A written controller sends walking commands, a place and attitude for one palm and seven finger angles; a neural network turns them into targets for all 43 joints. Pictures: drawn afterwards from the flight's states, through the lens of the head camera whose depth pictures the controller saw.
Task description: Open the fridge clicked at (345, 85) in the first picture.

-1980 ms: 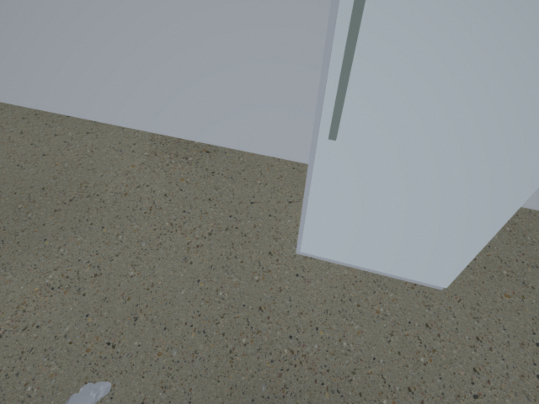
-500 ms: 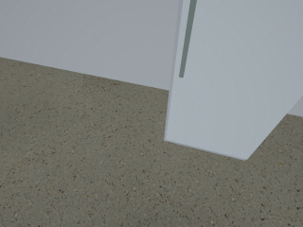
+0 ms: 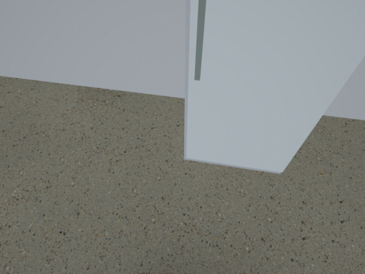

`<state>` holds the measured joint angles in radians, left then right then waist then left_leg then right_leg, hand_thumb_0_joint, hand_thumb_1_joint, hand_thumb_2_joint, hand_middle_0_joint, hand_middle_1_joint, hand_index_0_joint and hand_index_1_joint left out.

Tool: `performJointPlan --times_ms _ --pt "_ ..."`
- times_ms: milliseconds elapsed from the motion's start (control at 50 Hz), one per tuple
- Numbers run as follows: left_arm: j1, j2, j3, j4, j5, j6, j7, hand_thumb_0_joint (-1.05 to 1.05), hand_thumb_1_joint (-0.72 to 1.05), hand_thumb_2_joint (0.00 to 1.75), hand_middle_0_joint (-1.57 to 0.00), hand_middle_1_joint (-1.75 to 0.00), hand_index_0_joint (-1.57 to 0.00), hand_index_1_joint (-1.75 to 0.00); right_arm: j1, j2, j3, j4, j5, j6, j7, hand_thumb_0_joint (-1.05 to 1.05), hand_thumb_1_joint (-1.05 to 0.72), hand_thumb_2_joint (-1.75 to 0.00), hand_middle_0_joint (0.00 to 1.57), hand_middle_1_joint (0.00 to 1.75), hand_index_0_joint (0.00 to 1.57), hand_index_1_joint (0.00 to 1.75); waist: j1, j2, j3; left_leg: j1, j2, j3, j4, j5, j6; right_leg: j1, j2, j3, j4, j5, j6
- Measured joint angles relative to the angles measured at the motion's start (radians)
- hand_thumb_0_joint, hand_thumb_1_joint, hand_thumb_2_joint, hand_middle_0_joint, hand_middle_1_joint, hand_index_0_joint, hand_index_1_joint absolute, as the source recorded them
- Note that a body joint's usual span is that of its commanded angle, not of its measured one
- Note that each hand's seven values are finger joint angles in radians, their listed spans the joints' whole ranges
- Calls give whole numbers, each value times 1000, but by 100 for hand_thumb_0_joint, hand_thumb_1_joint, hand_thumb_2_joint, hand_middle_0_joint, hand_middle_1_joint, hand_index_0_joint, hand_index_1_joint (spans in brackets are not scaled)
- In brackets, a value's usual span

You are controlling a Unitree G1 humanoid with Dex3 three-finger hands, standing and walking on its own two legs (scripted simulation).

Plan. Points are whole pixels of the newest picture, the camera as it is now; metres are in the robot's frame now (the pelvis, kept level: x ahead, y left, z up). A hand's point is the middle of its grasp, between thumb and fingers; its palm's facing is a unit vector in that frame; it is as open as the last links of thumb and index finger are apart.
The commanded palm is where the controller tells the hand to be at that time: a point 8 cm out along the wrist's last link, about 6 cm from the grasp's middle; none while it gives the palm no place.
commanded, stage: turn to face it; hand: left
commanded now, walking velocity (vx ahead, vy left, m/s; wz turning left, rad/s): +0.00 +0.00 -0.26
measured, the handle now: (201, 23) +0.80 -0.02 +0.15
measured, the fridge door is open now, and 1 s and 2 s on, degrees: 0 0 0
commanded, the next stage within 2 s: take the last steps up to it in 0.14 s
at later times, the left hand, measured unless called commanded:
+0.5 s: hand out of the picture +0.09 +0.18 -0.16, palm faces -0.13 -0.96 -0.24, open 7.4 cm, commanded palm none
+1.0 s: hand out of the picture +0.15 +0.15 -0.19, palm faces -0.12 -0.99 -0.09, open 7.4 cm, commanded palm none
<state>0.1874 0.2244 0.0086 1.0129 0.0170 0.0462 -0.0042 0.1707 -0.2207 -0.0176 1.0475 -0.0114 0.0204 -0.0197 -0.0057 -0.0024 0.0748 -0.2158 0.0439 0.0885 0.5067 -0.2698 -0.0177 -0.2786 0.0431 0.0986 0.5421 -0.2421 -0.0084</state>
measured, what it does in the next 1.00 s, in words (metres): walks ahead: right foot, then left foot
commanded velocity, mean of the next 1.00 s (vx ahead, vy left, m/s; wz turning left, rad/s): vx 0.22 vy -0.06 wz -0.10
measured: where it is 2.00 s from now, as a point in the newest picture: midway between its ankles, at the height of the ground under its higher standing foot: (190, 265)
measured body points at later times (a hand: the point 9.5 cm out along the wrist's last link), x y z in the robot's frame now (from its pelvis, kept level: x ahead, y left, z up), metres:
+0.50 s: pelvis +0.01 -0.02 -0.01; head +0.01 -0.03 +0.44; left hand +0.10 +0.23 -0.14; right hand -0.02 -0.26 -0.17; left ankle +0.00 +0.13 -0.73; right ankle -0.01 -0.11 -0.74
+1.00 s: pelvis +0.18 -0.01 +0.00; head +0.21 +0.02 +0.44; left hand +0.16 +0.21 -0.18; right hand +0.20 -0.25 -0.14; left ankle +0.22 +0.06 -0.73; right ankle +0.05 -0.12 -0.64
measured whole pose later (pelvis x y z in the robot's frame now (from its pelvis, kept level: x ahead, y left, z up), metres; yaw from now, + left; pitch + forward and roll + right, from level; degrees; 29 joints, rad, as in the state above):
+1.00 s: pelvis +0.18 -0.01 +0.00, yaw -10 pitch -1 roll -2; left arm 0.38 0.15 0.05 1.15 0.02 -0.01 -0.01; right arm 0.20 -0.13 -0.05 1.02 -0.02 -0.07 -0.03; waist 0.00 -0.05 0.05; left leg -0.30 0.05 0.17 0.59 -0.28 0.06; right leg -0.34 -0.02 -0.04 1.16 -0.41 -0.03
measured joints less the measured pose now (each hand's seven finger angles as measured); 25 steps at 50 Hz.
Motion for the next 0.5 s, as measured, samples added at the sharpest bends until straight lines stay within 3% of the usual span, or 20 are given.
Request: performJointPlan --times_ms 160,240,320,360,440,480,500 --pt "9 -34 12 -29 3 6 4 1 90 90 -20 -30 -20 -30 49 11 -24 -7 1 7 -5 0 -91 -89 21 30 20 30 -23 6 3 -63 14 12 74 -25 5 -52 15 14 35 2 3" --pt "8 -28 25 -42 3 13 4 1 90 90 -20 -30 -20 -30 75 17 -31 -8 -3 0 -6 0 -91 -89 20 30 20 30 -23 -16 -8 -70 7 37 71 -24 18 -76 8 36 51 -3 7" --pt "16 -20 45 -40 7 17 -1 1 90 90 -20 -30 -20 -30 91 23 -30 -6 -11 -10 -8 0 -91 -89 20 30 20 30 -18 -14 -21 -45 21 74 45 -21 25 -145 -12 -44 298 -156 13" --pt "32 -18 53 -35 12 19 -12 1 90 90 -20 -30 -20 -30 101 24 -30 -4 -18 -15 -7 0 -91 -89 21 30 20 30 -18 0 -41 -22 38 90 20 -18 21 -142 -30 -96 342 -189 15" --pt "60 -19 58 -30 13 7 -29 1 90 90 -20 -30 -19 -30 117 17 -33 3 -28 -24 -2 0 -91 -89 21 30 20 30 -24 34 -70 7 78 112 13 -32 -4 -47 -58 -169 177 -191 12" --pt "73 -15 57 -32 13 -13 -31 1 90 90 -20 -30 -19 -30 130 16 -34 5 -26 -26 2 0 -91 -89 21 30 20 30 -22 38 -80 -8 98 116 75 -74 -18 27 -58 -183 26 -133 0" --pt "73 -19 57 -26 15 -27 -26 1 90 90 -20 -30 -19 -30 133 13 -35 10 -22 -22 3 0 -91 -89 21 30 20 30 -18 49 -79 -34 110 99 147 -144 -18 31 -46 -189 21 -97 -15"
